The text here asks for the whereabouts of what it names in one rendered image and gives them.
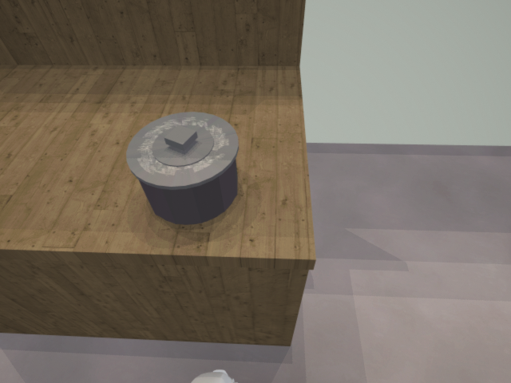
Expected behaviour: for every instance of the pot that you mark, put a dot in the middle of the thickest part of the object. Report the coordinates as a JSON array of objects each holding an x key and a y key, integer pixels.
[{"x": 194, "y": 205}]

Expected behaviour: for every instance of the lid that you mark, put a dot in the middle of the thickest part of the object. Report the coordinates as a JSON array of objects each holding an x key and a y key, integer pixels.
[{"x": 160, "y": 165}]

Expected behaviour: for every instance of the knob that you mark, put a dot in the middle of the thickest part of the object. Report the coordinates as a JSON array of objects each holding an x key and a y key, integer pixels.
[{"x": 181, "y": 137}]

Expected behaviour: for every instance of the table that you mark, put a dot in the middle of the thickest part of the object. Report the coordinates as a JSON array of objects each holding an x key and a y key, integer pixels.
[{"x": 82, "y": 252}]

